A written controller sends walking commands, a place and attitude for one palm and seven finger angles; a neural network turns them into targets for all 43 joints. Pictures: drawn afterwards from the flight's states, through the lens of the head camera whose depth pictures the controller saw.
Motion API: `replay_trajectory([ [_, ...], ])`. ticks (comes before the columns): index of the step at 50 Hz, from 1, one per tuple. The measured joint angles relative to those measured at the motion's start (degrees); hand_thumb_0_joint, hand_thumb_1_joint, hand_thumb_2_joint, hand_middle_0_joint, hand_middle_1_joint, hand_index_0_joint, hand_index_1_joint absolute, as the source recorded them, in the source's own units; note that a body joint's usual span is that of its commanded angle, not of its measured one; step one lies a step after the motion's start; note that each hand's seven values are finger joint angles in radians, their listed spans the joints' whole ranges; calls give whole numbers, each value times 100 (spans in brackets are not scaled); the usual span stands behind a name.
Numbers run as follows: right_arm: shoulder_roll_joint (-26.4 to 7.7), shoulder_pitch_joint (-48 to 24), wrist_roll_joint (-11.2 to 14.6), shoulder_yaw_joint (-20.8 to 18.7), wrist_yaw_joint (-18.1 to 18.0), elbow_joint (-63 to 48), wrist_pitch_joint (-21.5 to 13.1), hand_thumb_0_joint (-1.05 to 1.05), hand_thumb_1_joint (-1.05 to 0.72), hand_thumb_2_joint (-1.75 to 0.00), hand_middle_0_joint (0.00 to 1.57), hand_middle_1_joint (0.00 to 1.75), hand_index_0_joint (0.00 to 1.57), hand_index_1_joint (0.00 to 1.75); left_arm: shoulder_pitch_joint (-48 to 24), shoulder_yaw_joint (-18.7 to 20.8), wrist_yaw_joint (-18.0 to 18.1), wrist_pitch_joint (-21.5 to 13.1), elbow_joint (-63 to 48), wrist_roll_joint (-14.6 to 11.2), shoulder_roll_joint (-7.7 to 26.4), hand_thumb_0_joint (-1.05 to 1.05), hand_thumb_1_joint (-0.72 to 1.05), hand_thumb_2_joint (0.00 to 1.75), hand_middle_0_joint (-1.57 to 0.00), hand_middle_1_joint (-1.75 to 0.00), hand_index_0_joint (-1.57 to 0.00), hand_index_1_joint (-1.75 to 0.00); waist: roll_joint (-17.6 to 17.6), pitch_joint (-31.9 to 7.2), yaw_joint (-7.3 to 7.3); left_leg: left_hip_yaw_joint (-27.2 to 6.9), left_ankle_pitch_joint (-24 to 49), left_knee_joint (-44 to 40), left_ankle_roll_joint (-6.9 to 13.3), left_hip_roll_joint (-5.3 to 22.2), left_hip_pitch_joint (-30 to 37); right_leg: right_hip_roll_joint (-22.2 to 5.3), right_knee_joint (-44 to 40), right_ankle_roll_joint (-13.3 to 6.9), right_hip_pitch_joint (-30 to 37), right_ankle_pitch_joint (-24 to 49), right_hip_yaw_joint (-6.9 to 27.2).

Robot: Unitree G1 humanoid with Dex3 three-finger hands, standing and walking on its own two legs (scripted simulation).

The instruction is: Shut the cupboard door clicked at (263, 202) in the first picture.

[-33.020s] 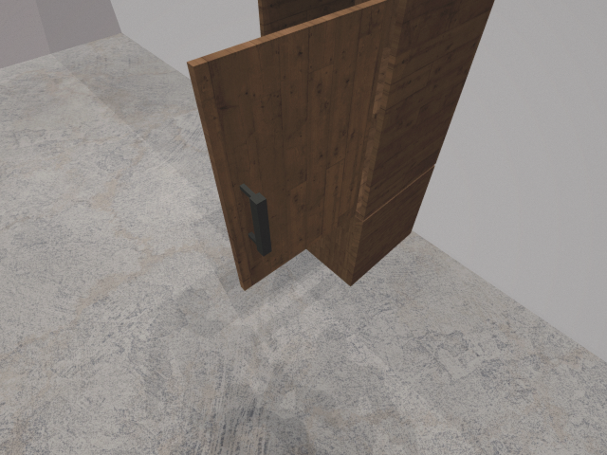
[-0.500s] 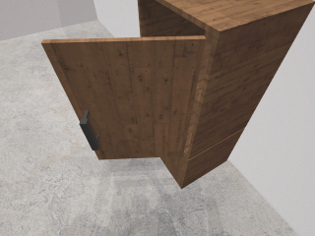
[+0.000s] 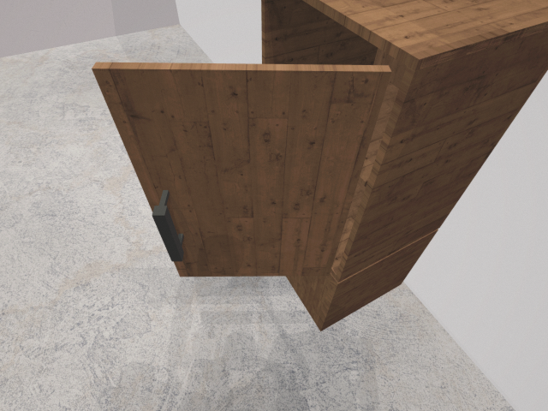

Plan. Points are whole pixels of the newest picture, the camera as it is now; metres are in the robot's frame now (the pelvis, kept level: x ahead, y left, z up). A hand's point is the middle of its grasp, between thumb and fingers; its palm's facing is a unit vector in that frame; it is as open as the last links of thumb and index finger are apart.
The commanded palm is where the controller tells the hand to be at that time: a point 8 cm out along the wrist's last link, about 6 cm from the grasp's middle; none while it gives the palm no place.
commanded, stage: come to a stop and stand still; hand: left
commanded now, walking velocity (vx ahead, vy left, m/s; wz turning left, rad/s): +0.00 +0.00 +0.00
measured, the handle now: (171, 227) +0.45 +0.24 -0.08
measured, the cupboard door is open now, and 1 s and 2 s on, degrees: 62 62 62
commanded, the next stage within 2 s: look again from close up in 0.68 s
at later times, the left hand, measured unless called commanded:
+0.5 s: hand out of the picture -0.03 +0.20 -0.18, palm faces +0.02 -0.98 -0.19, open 7.4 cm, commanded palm none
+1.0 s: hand out of the picture -0.06 +0.19 -0.18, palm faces +0.03 -0.99 -0.15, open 7.4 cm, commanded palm none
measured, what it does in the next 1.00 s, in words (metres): shifts its weight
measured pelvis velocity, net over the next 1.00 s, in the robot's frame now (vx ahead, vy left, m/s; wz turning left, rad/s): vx -0.04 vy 0.03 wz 0.00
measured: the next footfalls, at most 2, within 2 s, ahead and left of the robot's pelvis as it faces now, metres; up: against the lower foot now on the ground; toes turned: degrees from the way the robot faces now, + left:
none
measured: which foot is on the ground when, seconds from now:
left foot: down 0.00-1.00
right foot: down 0.00-1.00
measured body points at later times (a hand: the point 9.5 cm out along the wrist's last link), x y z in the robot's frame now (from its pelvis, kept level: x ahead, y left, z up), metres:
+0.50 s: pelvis -0.04 +0.03 +0.00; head -0.05 +0.04 +0.45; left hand -0.03 +0.26 -0.16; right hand -0.01 -0.20 -0.15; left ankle -0.04 +0.11 -0.74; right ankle -0.01 -0.12 -0.74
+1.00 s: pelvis -0.04 +0.03 +0.00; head -0.04 +0.04 +0.45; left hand -0.06 +0.24 -0.17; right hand -0.05 -0.18 -0.16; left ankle -0.04 +0.11 -0.74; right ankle -0.01 -0.12 -0.74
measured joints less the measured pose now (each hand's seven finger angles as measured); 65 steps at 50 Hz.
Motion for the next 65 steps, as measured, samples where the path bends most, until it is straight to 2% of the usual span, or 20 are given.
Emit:
replay_trajectory([
  [4,-50,-23,18,-14,12,-25,-4,1,-92,-90,20,30,20,30,-1,-9,45,-61,21,8,-15,1,91,90,-20,-30,-20,-30,42,-16,-11,-16,12,61,-5,30,-77,27,-76,6,-3,53,-23],
  [7,-186,-65,40,-62,53,-284,29,1,-93,-90,20,30,20,30,84,-37,118,-205,-52,12,-54,1,91,90,-20,-30,-20,-30,142,-14,-97,-32,-146,444,-6,94,-324,79,17,18,-123,86,-47],
  [10,-241,-63,39,-111,41,-456,19,1,-92,-90,20,30,20,30,147,-70,114,-168,-96,1,-37,1,91,90,-20,-30,-20,-30,99,-81,-152,-25,-190,541,67,28,-329,8,189,59,-156,11,-36],
  [19,-256,-53,0,-67,96,-620,86,1,-93,-90,20,30,20,30,194,-99,37,0,-289,31,40,1,91,90,-20,-30,-20,-30,36,-263,-64,39,15,430,184,-84,-291,-94,31,145,-103,245,31],
  [29,-194,161,6,-10,160,-507,92,0,-92,-90,20,30,20,30,423,-100,16,15,-302,38,84,1,91,90,-20,-29,-20,-30,-31,-278,-48,50,254,184,258,-187,-312,-187,-178,201,-131,460,44],
  [51,22,155,53,0,116,-104,30,0,-91,-90,20,30,20,30,464,-120,49,-44,-62,21,-150,1,91,90,-20,-29,-20,-30,-73,-125,-36,73,303,84,271,-193,-254,-187,-299,239,-71,531,67],
  [65,21,86,46,-25,93,-52,20,1,-92,-90,20,30,20,30,385,-88,60,-58,-101,18,-144,1,91,90,-20,-29,-20,-30,-92,-109,-43,94,291,44,257,-169,-214,-161,-338,233,-44,528,88],
])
